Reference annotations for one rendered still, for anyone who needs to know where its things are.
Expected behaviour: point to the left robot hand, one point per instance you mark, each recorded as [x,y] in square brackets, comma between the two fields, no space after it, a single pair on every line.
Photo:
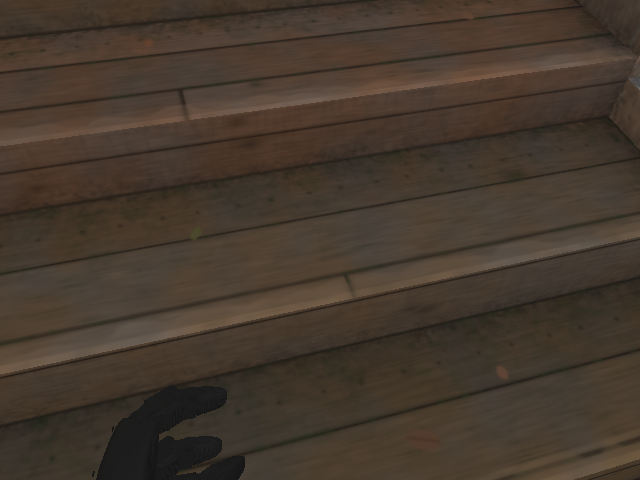
[134,453]

